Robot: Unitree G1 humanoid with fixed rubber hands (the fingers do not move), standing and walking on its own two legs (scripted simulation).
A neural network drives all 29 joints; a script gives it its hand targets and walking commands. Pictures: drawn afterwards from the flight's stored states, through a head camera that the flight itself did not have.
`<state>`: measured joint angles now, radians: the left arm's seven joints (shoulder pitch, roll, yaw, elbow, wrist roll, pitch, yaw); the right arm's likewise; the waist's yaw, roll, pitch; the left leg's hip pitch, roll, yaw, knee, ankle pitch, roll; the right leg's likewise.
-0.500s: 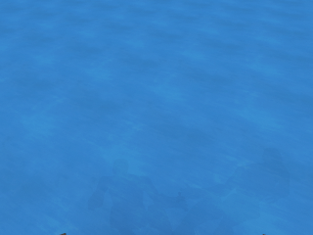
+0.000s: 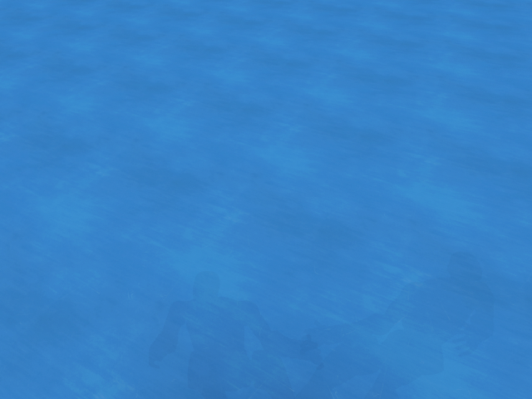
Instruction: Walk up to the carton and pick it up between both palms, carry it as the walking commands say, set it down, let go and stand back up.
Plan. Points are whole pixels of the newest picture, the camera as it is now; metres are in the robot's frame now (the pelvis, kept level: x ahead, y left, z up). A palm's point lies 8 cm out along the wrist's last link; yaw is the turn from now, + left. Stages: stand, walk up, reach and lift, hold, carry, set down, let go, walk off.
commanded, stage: stand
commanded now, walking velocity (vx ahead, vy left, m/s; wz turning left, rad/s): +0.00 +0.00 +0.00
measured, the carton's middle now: out of the picture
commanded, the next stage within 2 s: walk up in 0.44 s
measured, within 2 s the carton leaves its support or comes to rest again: neither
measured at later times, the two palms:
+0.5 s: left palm out of the picture +0.09 +0.29 -0.11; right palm out of the picture +0.08 -0.30 -0.12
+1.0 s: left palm out of the picture +0.12 +0.27 -0.14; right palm out of the picture +0.02 -0.25 -0.12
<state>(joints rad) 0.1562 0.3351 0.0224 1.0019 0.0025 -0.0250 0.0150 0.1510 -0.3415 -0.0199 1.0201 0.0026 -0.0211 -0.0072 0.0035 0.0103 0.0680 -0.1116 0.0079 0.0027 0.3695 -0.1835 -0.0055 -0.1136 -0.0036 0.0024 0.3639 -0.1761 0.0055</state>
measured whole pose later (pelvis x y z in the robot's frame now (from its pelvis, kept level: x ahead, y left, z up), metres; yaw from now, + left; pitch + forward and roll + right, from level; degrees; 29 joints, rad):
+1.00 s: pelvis +0.00 +0.03 -0.01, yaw -13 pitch -1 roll -2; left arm 0.22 0.25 0.09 0.88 0.01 0.08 -0.02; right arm 0.19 -0.26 -0.02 0.92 -0.03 0.03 -0.04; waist 0.02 -0.03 0.06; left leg -0.22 0.07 0.16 0.53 -0.29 0.03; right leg -0.45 0.02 0.03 1.02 -0.47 0.06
